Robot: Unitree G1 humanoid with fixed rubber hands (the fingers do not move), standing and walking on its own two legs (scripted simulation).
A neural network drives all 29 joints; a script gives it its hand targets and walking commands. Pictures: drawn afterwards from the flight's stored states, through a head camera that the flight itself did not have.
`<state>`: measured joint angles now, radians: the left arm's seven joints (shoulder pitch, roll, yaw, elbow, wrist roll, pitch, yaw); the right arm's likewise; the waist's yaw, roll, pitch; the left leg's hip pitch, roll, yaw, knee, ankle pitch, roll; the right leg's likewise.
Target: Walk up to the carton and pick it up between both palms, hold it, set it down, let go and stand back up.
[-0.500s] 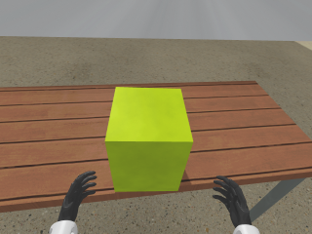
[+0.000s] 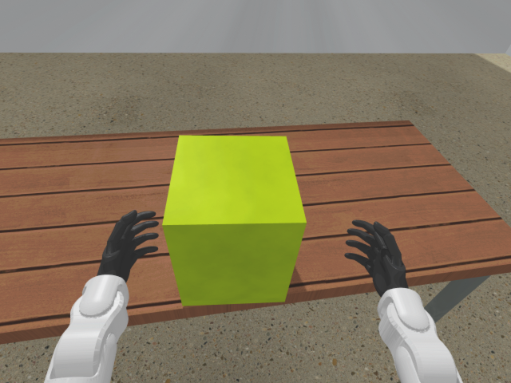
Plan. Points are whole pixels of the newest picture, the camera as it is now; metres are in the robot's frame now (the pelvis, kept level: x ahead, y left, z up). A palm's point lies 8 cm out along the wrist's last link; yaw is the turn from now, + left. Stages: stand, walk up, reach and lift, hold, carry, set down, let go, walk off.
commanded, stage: reach and lift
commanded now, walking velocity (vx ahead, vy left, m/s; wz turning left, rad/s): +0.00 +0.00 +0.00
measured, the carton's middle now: (233, 221) +0.41 +0.05 +0.02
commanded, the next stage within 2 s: none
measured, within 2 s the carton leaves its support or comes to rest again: neither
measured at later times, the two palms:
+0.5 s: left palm (124, 200) +0.35 +0.21 +0.13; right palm (384, 215) +0.35 -0.18 +0.13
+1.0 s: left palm (123, 142) +0.40 +0.21 +0.20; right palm (389, 158) +0.41 -0.19 +0.19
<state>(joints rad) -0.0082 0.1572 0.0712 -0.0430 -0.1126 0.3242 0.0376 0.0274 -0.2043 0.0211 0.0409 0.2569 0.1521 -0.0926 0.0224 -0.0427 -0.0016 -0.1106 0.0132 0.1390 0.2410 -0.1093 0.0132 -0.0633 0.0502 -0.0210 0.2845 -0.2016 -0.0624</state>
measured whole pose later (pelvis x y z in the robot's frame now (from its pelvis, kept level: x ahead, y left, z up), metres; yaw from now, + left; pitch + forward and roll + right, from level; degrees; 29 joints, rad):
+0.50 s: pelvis +0.00 +0.00 +0.00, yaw +0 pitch +0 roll +1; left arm -0.39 0.19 0.17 0.08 -0.09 0.57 0.04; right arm -0.40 -0.30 0.07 0.27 0.38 0.30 -0.13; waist -0.02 -0.05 -0.02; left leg -0.15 0.02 0.14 0.27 -0.12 0.02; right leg -0.10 0.05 -0.02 0.31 -0.21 -0.05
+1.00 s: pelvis -0.01 +0.01 +0.00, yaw +0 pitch +4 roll +0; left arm -0.82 0.28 0.13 0.49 -0.13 0.59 0.09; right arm -0.84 -0.39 0.07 0.72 0.43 0.35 -0.07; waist -0.01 -0.03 -0.10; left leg -0.28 0.03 0.13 0.33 -0.13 0.03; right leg -0.20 0.06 -0.02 0.30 -0.18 -0.05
